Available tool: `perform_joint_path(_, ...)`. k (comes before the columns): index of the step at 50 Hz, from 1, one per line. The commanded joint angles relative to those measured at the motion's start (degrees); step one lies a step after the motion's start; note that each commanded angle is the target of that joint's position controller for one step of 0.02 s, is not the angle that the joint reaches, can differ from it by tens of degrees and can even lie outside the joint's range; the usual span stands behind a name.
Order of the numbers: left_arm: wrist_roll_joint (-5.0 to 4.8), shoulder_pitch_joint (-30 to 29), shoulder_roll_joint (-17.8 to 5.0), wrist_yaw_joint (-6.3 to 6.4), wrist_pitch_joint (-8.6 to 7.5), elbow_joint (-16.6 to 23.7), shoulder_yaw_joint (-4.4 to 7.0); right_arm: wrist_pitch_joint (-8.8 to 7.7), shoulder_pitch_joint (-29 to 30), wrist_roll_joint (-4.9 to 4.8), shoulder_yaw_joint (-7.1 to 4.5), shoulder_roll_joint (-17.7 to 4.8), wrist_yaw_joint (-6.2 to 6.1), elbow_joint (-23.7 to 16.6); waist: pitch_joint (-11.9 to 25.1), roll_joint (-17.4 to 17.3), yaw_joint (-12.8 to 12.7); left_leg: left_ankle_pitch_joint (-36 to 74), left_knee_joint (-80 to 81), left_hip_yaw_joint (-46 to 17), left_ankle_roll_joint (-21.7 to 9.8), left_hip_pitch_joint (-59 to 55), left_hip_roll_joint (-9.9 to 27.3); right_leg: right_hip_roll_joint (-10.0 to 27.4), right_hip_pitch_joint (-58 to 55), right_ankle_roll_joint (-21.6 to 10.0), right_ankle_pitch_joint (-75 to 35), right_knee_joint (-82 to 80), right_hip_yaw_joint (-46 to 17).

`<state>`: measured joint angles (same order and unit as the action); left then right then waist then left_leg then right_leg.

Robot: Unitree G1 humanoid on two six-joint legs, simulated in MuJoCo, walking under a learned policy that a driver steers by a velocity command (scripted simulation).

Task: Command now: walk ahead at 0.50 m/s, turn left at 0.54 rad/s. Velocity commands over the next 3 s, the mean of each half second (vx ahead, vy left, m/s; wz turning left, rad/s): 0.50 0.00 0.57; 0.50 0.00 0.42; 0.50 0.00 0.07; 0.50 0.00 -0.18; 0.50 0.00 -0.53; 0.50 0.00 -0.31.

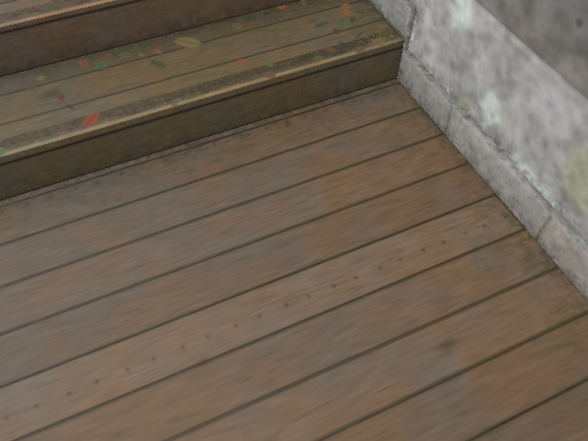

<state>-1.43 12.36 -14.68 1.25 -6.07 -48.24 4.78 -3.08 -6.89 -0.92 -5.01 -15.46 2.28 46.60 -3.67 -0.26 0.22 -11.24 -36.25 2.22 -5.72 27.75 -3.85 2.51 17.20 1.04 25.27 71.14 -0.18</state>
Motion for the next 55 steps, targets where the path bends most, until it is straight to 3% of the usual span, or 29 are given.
perform_joint_path(1,1.39,-4.2,-6.7,0.39,-3.04,6.8,1.21,-1.05,-5.1,-0.13,-1.45,-5.8,-0.63,-3.0,10.5,-0.1,1.4,8.5,19.1,-26.7,-12.0,-27.1,15.6,3.4,24.5,-1.5,-5.4,1.4,-4.9)
perform_joint_path(2,1.69,-3.3,-7.0,0.46,-2.17,7.1,1.57,-1.23,-3.8,0.43,-1.09,-4.9,-0.79,-3.9,9.8,-0.8,-0.3,11.4,20.2,-24.9,-12.0,-22.2,14.5,4.2,20.9,-1.2,-6.4,-0.5,-5.1)
perform_joint_path(5,2.02,-4.2,-5.3,0.77,-0.45,8.5,1.25,-1.65,-5.2,0.1,-1.51,-6.8,-1.72,-4.5,7.6,-0.9,-1.4,17.2,22.2,-21.2,-11.7,-16.2,12.8,4.2,20.1,0.6,-8.8,-9.1,-3.9)
perform_joint_path(10,2.07,-14.2,-2.3,-0.11,-0.45,11.7,-0.32,-0.74,-8.8,-0.72,-2.1,-8.1,-2.96,-4.7,6.0,-4.0,2.4,16.1,20.7,-15.5,-7.8,-12.3,7.6,-0.3,15.7,2.2,-26.8,-32.1,-1.8)
perform_joint_path(15,0.9,-18.9,-4.7,-1.75,-1.62,14.0,0.12,0.38,-13.1,-0.87,-2.05,-7.5,-3.17,-4.5,5.6,-5.6,4.6,9.3,15.1,-23.1,-6.8,-18.4,10.3,-3.2,13.1,0.9,-26.2,-42.2,-3.1)
perform_joint_path(17,0.72,-16.5,-6.1,-2.16,-2.4,13.8,0.73,0.69,-12.6,-0.67,-2.23,-7.8,-3.45,-5.2,6.0,-7.1,2.7,10.3,11.7,-26.2,-5.9,-20.5,11.0,-3.7,9.5,-0.7,-22.0,-44.5,-3.1)
perform_joint_path(18,0.87,-12.0,-7.0,-2.07,-2.78,12.8,1.33,0.66,-11.1,-0.62,-2.09,-7.4,-3.45,-6.0,7.5,-7.6,-0.1,14.2,8.0,-26.0,-4.7,-19.7,9.4,-4.2,3.0,-2.1,-22.6,-46.9,-2.3)
perform_joint_path(19,1.74,-5.0,-9.1,-1.78,-3.08,11.7,2.25,0.3,-9.4,-0.36,-1.43,-5.4,-3.19,-7.3,12.6,-6.6,-3.7,16.7,-0.8,-23.5,-2.7,-15.9,6.7,-0.3,-8.9,-4.8,-23.4,-45.5,-5.0)
perform_joint_path(20,2.38,5.2,-12.7,-1.25,-2.82,10.9,3.18,-0.01,-9.4,0.79,-0.3,-2.4,-3.08,-8.9,21.1,0.7,-7.3,4.1,-17.6,-17.2,-0.2,-7.0,2.2,10.4,-25.0,-8.6,-21.6,-44.3,-16.1)
perform_joint_path(21,2.65,8.1,-15.2,-1.74,-2.2,8.8,3.69,-0.42,-18.6,-1.17,0.31,-0.9,-2.99,-10.1,26.3,22.2,-2.4,-23.7,-33.7,-13.3,2.9,12.5,-2.8,22.1,-39.4,-18.2,-9.8,-50.2,-43.4)
perform_joint_path(22,1.4,6.0,-9.0,-1.56,-1.65,10.5,2.41,-0.26,-17.4,-1.7,-0.72,-7.2,-3.12,-8.2,20.7,14.0,-4.1,-20.7,-40.3,-14.1,3.7,19.2,2.2,21.5,-36.3,-16.7,2.3,-52.3,-43.7)
perform_joint_path(23,1.26,3.6,-6.0,-1.05,-0.98,11.0,1.54,0.15,-10.8,-1.04,-1.37,-9.5,-3.01,-9.3,13.3,8.1,-5.7,-14.7,-41.9,-12.0,4.2,20.7,4.0,18.8,-29.0,-14.0,1.2,-53.0,-33.9)
perform_joint_path(24,1.84,1.2,-5.6,-0.95,-0.4,11.1,1.07,0.43,-7.4,-0.34,-1.33,-8.5,-2.99,-10.3,9.1,3.5,-4.6,-10.6,-40.9,-10.4,4.4,18.8,5.8,16.4,-21.1,-12.6,-5.8,-54.1,-27.2)
perform_joint_path(25,2.12,-0.2,-4.9,-0.93,-0.1,10.6,0.8,0.43,-5.5,0.19,-1.42,-7.5,-2.73,-11.3,6.1,3.0,-3.4,-8.3,-38.5,-10.2,4.4,17.7,7.3,14.4,-15.6,-12.2,-11.3,-55.4,-22.4)
perform_joint_path(26,2.46,-0.8,-4.4,-0.89,-0.15,10.4,0.48,0.64,-6.2,-0.29,-1.4,-6.3,-2.32,-11.7,5.3,4.5,-1.8,-7.3,-37.1,-10.0,4.3,15.1,8.7,12.8,-11.9,-11.5,-14.5,-56.7,-18.2)
perform_joint_path(29,1.75,-0.8,-5.0,-1.02,-0.72,8.6,0.78,1.47,-6.0,-0.71,-0.83,-3.8,-2.03,-12.5,4.1,5.7,-0.6,-6.3,-32.4,-8.5,5.2,15.1,10.1,12.2,-8.9,-12.2,-21.1,-60.0,-10.8)
perform_joint_path(34,1.8,0.1,-8.5,-0.47,-0.28,6.4,1.83,1.46,-0.5,-0.38,0.01,-2.9,-1.21,-13.4,3.8,3.9,-1.6,5.9,-18.7,-6.5,6.3,15.4,10.8,11.7,-11.2,-11.3,-28.1,-61.0,-0.6)
perform_joint_path(37,1.08,3.1,-9.5,-0.67,0.18,4.6,1.92,0.78,5.1,-0.23,0.86,-1.4,-0.39,-14.5,2.5,3.3,-3.9,10.2,-8.0,-3.8,5.2,10.9,9.1,10.9,-11.6,-10.2,-27.6,-60.8,3.2)
perform_joint_path(40,-0.12,5.5,-11.5,-1.04,0.9,3.0,2.38,0.56,8.4,-0.46,0.8,-2.2,0.32,-16.1,0.9,4.1,-4.3,5.6,-1.8,-1.8,3.4,9.1,7.6,13.3,-15.6,-10.0,-29.5,-59.5,3.5)
perform_joint_path(42,-0.72,5.5,-12.9,-0.97,1.49,2.2,2.66,0.45,6.6,-0.13,0.03,-3.8,0.51,-16.4,1.9,5.6,-2.1,0.6,1.7,0.5,1.2,3.9,5.0,14.1,-18.2,-9.2,-43.1,-54.6,4.6)
perform_joint_path(44,-0.65,5.8,-11.9,-0.54,1.96,1.6,1.96,0.49,-8.1,0.21,-2.6,-8.2,0.01,-12.0,10.1,4.9,5.8,5.4,6.4,3.0,-1.8,-19.2,0.7,10.7,-13.0,-6.3,-55.6,-36.7,9.4)
perform_joint_path(45,1.4,5.8,-8.7,-0.33,1.73,3.1,0.5,0.81,-18.2,0.37,-4.17,-13.4,-1.04,-10.4,17.6,-2.2,9.4,10.5,3.9,-11.5,-5.4,-37.5,11.3,8.0,1.3,-3.4,-35.9,-17.3,10.8)
perform_joint_path(46,1.75,11.6,-2.9,-1.01,0.33,4.9,-1.62,0.41,-17.1,0.52,-3.97,-17.8,-1.02,-10.5,25.1,-15.7,3.4,0.4,12.2,-42.0,-15.4,-50.3,24.8,-2.1,21.2,-0.6,8.7,1.2,4.0)
perform_joint_path(47,-0.35,6.6,-8.5,-1.6,-0.9,4.3,-0.35,0.12,-19.0,0.53,-2.7,-12.7,-0.9,-10.7,26.2,-8.8,7.4,-3.7,16.4,-44.5,-14.7,-49.9,25.0,-0.8,26.7,-1.1,8.0,7.2,-4.2)
perform_joint_path(48,-1.53,1.5,-9.4,-1.74,-1.33,6.1,-0.06,-0.3,-15.9,0.57,-1.96,-10.6,-0.91,-10.1,17.6,-8.1,7.1,0.8,16.6,-34.9,-12.5,-43.6,23.0,1.5,31.2,-1.7,3.3,7.4,-3.1)
perform_joint_path(49,-0.5,-0.2,-8.8,-1.32,-1.39,6.2,-0.37,-0.56,-12.0,0.39,-1.3,-9.0,-0.95,-10.2,13.1,-4.1,4.9,6.2,17.0,-28.1,-10.7,-35.2,20.6,4.1,29.3,-2.0,-2.0,3.6,-2.7)
perform_joint_path(50,4.92,1.5,-5.7,-2.17,0.91,5.1,-1.31,-0.36,-11.4,4.42,-0.13,-6.5,-1.72,-8.2,8.6,-0.3,1.4,17.9,18.0,-21.4,-6.5,-26.3,18.5,4.6,21.8,-1.8,-5.9,-1.9,-1.5)
perform_joint_path(51,5.69,5.1,-4.7,-2.59,2.57,4.2,-1.51,-0.47,-10.3,3.85,0.3,-5.7,-1.84,-8.0,8.4,-2.2,-1.0,22.0,19.5,-17.0,-5.4,-20.7,16.7,4.8,16.1,-1.2,-6.2,-4.0,-1.1)
perform_joint_path(55,3.87,3.9,-5.3,-3.62,4.8,4.4,-1.61,-1.66,-10.3,2.01,0.21,-6.9,-1.34,-5.8,5.9,-5.5,-2.1,18.5,25.6,-11.7,-6.9,-16.2,14.6,4.5,14.6,-0.2,-11.1,-10.8,0.5)
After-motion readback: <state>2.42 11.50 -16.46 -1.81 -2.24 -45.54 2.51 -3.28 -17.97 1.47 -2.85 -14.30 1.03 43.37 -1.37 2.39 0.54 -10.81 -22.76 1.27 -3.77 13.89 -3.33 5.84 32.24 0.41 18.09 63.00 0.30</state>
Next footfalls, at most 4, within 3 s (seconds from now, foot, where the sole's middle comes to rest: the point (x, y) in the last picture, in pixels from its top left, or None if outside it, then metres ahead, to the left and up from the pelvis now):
0.38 right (353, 439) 0.42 -0.10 -0.76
0.88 left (186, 375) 0.56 0.27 -0.76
1.38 right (221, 254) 0.89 0.22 -0.76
1.86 left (117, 215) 1.02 0.51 -0.76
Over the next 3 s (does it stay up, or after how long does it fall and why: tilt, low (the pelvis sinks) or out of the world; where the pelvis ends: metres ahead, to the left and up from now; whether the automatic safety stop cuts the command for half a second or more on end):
stays up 1.60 0.43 0.21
